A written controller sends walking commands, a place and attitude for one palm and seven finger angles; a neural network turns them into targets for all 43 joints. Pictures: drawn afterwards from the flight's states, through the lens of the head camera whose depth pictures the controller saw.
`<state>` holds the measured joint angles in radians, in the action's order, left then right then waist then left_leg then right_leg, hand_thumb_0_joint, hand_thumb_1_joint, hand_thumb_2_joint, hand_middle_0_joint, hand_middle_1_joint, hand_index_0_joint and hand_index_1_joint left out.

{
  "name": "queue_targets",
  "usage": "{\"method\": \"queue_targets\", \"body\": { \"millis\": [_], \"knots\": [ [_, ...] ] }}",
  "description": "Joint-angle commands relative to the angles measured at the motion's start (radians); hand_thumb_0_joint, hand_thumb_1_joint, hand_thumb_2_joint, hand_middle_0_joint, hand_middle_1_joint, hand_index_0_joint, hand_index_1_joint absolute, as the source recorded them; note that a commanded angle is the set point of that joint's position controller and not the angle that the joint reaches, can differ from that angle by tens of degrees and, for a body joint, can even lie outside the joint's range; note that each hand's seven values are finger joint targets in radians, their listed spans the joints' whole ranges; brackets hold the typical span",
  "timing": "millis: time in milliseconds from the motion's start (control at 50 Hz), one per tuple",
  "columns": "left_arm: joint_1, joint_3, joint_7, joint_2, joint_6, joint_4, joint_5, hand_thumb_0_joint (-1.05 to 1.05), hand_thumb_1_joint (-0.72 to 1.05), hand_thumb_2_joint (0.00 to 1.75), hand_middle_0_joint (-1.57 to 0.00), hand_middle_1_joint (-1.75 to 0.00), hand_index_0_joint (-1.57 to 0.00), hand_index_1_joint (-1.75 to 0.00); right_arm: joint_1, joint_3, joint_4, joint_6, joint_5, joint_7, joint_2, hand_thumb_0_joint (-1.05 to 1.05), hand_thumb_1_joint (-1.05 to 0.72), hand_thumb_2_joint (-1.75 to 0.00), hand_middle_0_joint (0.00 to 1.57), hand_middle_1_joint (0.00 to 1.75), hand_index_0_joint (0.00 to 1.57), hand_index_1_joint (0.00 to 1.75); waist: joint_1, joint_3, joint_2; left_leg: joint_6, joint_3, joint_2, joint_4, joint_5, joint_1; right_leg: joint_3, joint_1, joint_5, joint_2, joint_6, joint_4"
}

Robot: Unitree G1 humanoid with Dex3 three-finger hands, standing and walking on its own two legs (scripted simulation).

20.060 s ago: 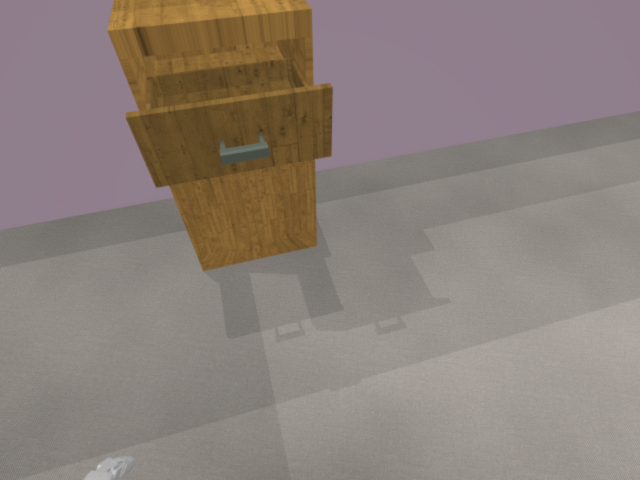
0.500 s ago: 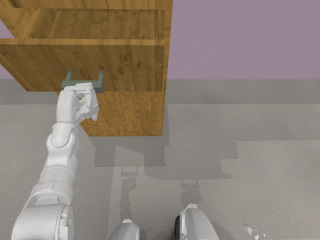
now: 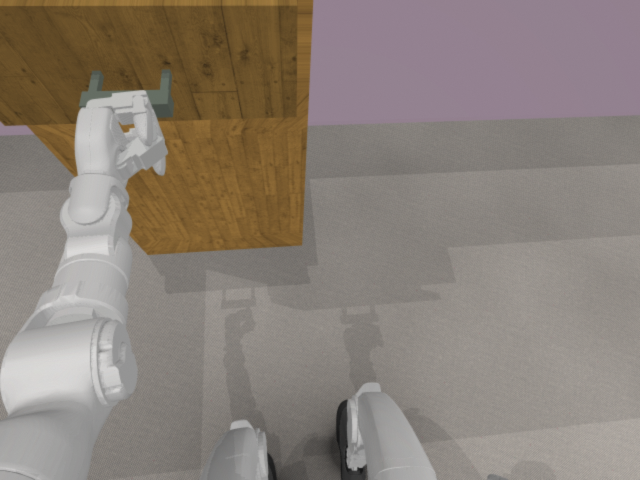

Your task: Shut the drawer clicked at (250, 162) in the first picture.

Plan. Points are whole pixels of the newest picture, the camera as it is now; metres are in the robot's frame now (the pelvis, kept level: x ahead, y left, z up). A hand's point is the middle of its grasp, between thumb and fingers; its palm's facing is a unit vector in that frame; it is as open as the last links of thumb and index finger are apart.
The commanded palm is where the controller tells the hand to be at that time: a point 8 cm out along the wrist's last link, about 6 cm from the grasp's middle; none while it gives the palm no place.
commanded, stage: push the drawer shut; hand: left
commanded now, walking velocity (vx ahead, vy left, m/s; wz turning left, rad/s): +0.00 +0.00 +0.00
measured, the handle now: (130, 91) +0.59 +0.18 +0.06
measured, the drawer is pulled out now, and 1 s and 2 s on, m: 0.06 0.00 0.00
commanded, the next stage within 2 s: pull the fist back off the drawer in 1.02 s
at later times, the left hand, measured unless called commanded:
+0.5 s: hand (161, 103) +0.57 +0.15 +0.06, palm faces -0.01 -1.00 -0.04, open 3.2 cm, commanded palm +0.56 +0.19 +0.06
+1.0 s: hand (150, 97) +0.58 +0.16 +0.05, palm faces -0.01 -1.00 -0.05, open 3.1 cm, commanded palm +0.62 +0.17 +0.06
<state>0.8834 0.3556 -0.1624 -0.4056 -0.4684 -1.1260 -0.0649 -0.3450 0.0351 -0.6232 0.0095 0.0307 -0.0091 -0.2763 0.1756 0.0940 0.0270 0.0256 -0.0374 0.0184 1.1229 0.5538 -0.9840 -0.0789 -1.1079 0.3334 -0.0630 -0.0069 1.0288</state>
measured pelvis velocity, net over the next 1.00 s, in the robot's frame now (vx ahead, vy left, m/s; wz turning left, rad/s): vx -0.02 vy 0.01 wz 0.00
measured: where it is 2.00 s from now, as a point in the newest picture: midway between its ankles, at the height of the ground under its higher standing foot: outside the picture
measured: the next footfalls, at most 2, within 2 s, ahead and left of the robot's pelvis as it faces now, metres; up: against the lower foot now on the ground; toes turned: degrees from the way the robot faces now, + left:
none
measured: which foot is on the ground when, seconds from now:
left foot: down 0.00-1.00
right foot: down 0.00-1.00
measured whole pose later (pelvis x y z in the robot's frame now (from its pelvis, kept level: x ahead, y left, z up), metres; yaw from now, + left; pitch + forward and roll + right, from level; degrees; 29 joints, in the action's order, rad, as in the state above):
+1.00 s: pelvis -0.02 +0.01 -0.02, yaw +0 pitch +30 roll -5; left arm 1.28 0.35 -0.15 -0.64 -0.36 -1.37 0.04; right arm -0.39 0.09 -0.62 -0.03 0.07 -0.02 -0.28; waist 0.29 0.08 0.04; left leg 0.03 0.03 0.03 1.24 0.56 -1.21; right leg -0.14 -1.27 0.31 -0.06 -0.01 1.06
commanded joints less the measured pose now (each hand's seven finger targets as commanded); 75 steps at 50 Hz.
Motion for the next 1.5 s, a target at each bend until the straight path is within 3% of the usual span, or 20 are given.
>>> {"method": "queue_targets", "body": {
  "millis": [0,100,180,240,280,340,380,460,520,600,660,680,720,740,840,1000,1100,1220,1380,1480],
  "knots": [
    [0.463,0.066,0.009,-0.261,-0.057,0.179,-0.015,0.0,0.9,0.9,-1.4,-1.6,-1.4,-1.6,-0.173,-0.056,0.058,0.001,0.007,0.008,-0.168,0.0,-0.9,-0.9,0.2,0.3,0.2,0.3,0.026,0.531,0.034,-0.005,0.06,-0.02,-0.156,-0.322,0.101,0.071,0.47,-0.189,0.06,-0.009,-0.086],
    [0.504,0.104,0.006,-0.332,-0.056,0.183,0.002,0.0,0.9,0.9,-1.4,-1.6,-1.4,-1.6,-0.19,-0.051,0.065,-0.017,0.012,0.008,-0.171,0.0,-0.9,-0.9,0.2,0.3,0.2,0.3,0.029,0.545,0.067,-0.003,0.057,-0.018,-0.15,-0.334,0.084,0.077,0.484,-0.211,0.061,-0.011,-0.082],
    [0.55,0.08,0.008,-0.316,-0.054,0.189,0.013,0.0,0.9,0.9,-1.4,-1.6,-1.4,-1.6,-0.207,-0.053,0.057,-0.029,0.017,0.003,-0.173,0.0,-0.9,-0.9,0.2,0.3,0.2,0.3,0.046,0.554,0.126,-0.011,0.074,-0.008,-0.144,-0.388,0.152,0.062,0.415,-0.213,0.065,-0.012,-0.076],
    [0.579,0.092,0.016,-0.338,-0.048,0.166,0.018,0.0,0.9,0.9,-1.4,-1.6,-1.4,-1.6,-0.227,-0.052,0.051,-0.04,0.021,0.003,-0.181,0.0,-0.9,-0.9,0.2,0.3,0.2,0.3,0.062,0.55,0.098,-0.012,0.087,-0.003,-0.14,-0.418,0.162,0.054,0.399,-0.228,0.07,-0.012,-0.072],
    [0.596,0.074,0.02,-0.312,-0.042,0.155,0.022,0.0,0.9,0.9,-1.4,-1.6,-1.4,-1.6,-0.232,-0.053,0.046,-0.045,0.024,-0.001,-0.178,0.0,-0.9,-0.9,0.2,0.3,0.2,0.3,0.071,0.564,0.125,-0.015,0.09,-0.002,-0.134,-0.432,0.178,0.051,0.383,-0.23,0.069,-0.012,-0.072],
    [0.641,0.094,0.023,-0.363,-0.03,0.118,0.037,0.0,0.9,0.9,-1.4,-1.6,-1.4,-1.6,-0.246,-0.047,0.042,-0.055,0.026,0.0,-0.185,0.0,-0.9,-0.9,0.2,0.3,0.2,0.3,0.082,0.529,0.123,-0.012,0.093,-0.002,-0.131,-0.406,0.141,0.052,0.37,-0.209,0.072,-0.012,-0.073],
    [0.676,0.057,0.025,-0.319,-0.026,0.119,0.044,0.0,0.9,0.9,-1.4,-1.6,-1.4,-1.6,-0.25,-0.048,0.042,-0.057,0.029,-0.002,-0.18,0.0,-0.9,-0.9,0.2,0.3,0.2,0.3,0.096,0.55,0.14,-0.014,0.099,-0.003,-0.125,-0.421,0.161,0.048,0.354,-0.215,0.071,-0.013,-0.07],
    [0.715,0.091,0.032,-0.372,-0.025,0.121,0.053,0.0,0.9,0.9,-1.4,-1.6,-1.4,-1.6,-0.27,-0.046,0.037,-0.066,0.037,-0.004,-0.186,0.0,-0.9,-0.9,0.2,0.3,0.2,0.3,0.102,0.603,0.161,-0.021,0.112,0.004,-0.106,-0.49,0.2,0.041,0.342,-0.251,0.075,-0.015,-0.054],
    [0.73,0.077,0.028,-0.356,-0.019,0.104,0.055,0.0,0.9,0.9,-1.4,-1.6,-1.4,-1.6,-0.276,-0.042,0.04,-0.072,0.041,-0.01,-0.184,0.0,-0.9,-0.9,0.2,0.3,0.2,0.3,0.113,0.604,0.181,-0.019,0.109,0.005,-0.092,-0.502,0.195,0.042,0.33,-0.269,0.077,-0.017,-0.051],
    [0.808,0.072,0.032,-0.376,0.002,0.073,0.068,0.0,0.9,0.9,-1.4,-1.6,-1.4,-1.6,-0.285,-0.04,0.032,-0.083,0.039,-0.008,-0.186,0.0,-0.9,-0.9,0.2,0.3,0.2,0.3,0.145,0.56,0.147,-0.008,0.108,0.004,-0.086,-0.439,0.129,0.047,0.327,-0.235,0.08,-0.011,-0.064],
    [0.878,0.082,0.039,-0.417,0.007,0.08,0.079,0.0,0.9,0.9,-1.4,-1.6,-1.4,-1.6,-0.294,-0.035,0.024,-0.08,0.042,-0.005,-0.189,0.0,-0.9,-0.9,0.2,0.3,0.2,0.3,0.157,0.567,0.19,-0.009,0.117,0.003,-0.081,-0.425,0.138,0.043,0.298,-0.208,0.081,-0.013,-0.062],
    [0.89,0.047,0.036,-0.378,0.011,0.065,0.08,0.0,0.9,0.9,-1.4,-1.6,-1.4,-1.6,-0.292,-0.033,0.023,-0.078,0.041,-0.007,-0.186,0.0,-0.9,-0.9,0.2,0.3,0.2,0.3,0.169,0.563,0.205,-0.01,0.118,0.002,-0.079,-0.41,0.143,0.043,0.273,-0.186,0.081,-0.012,-0.065],
    [0.941,0.042,0.037,-0.384,0.007,0.077,0.078,0.0,0.9,0.9,-1.4,-1.6,-1.4,-1.6,-0.296,-0.03,0.017,-0.072,0.046,-0.006,-0.189,0.0,-0.9,-0.9,0.2,0.3,0.2,0.3,0.187,0.561,0.224,-0.01,0.129,0.005,-0.073,-0.415,0.159,0.036,0.244,-0.177,0.083,-0.014,-0.062],
    [0.95,0.065,0.038,-0.424,0.007,0.07,0.082,0.0,0.9,0.9,-1.4,-1.6,-1.4,-1.6,-0.3,-0.029,0.014,-0.071,0.045,-0.005,-0.194,0.0,-0.9,-0.9,0.2,0.3,0.2,0.3,0.18,0.576,0.221,-0.012,0.13,0.005,-0.07,-0.398,0.152,0.037,0.245,-0.157,0.084,-0.013,-0.062],
    [1.039,0.015,0.036,-0.404,0.021,0.059,0.084,0.0,0.9,0.9,-1.4,-1.6,-1.4,-1.6,-0.299,-0.018,0.003,-0.055,0.047,-0.003,-0.201,0.0,-0.9,-0.9,0.2,0.3,0.2,0.3,0.216,0.561,0.266,-0.012,0.147,0.006,-0.071,-0.341,0.148,0.031,0.18,-0.101,0.085,-0.014,-0.063],
    [1.111,-0.021,0.051,-0.389,0.061,0.021,0.091,0.0,0.9,0.9,-1.4,-1.6,-1.4,-1.6,-0.3,-0.006,-0.012,-0.022,0.046,0.003,-0.21,0.0,-0.9,-0.9,0.2,0.3,0.2,0.3,0.24,0.55,0.308,-0.005,0.154,0.007,-0.076,-0.228,0.116,0.028,0.117,-0.022,0.084,-0.011,-0.065],
    [1.136,-0.022,0.059,-0.4,0.08,0.007,0.092,0.0,0.9,0.9,-1.4,-1.6,-1.4,-1.6,-0.304,0.0,-0.025,0.004,0.043,0.009,-0.217,0.0,-0.9,-0.9,0.2,0.3,0.2,0.3,0.257,0.55,0.288,0.002,0.154,0.011,-0.076,-0.18,0.084,0.03,0.106,0.005,0.084,-0.006,-0.067],
    [1.14,0.016,0.055,-0.459,0.08,0.003,0.1,0.0,0.9,0.9,-1.4,-1.6,-1.4,-1.6,-0.326,0.004,-0.014,0.015,0.049,0.003,-0.221,0.0,-0.9,-0.9,0.2,0.3,0.2,0.3,0.244,0.571,0.288,0.002,0.157,0.004,-0.071,-0.174,0.065,0.03,0.127,0.009,0.085,-0.013,-0.057],
    [1.126,-0.018,0.046,-0.39,0.087,0.01,0.11,0.0,0.9,0.9,-1.4,-1.6,-1.4,-1.6,-0.338,-0.005,-0.009,0.008,0.058,-0.017,-0.218,0.0,-0.9,-0.9,0.2,0.3,0.2,0.3,0.236,0.569,0.3,-0.01,0.175,0.007,-0.071,-0.189,0.111,0.021,0.085,-0.003,0.083,-0.017,-0.049],
    [1.033,0.024,0.052,-0.416,0.09,0.018,0.108,0.0,0.9,0.9,-1.4,-1.6,-1.4,-1.6,-0.336,-0.007,0.011,-0.007,0.056,-0.027,-0.214,0.0,-0.9,-0.9,0.2,0.3,0.2,0.3,0.197,0.57,0.266,-0.005,0.158,0.005,-0.074,-0.198,0.083,0.026,0.138,-0.006,0.084,-0.018,-0.05]
  ]
}}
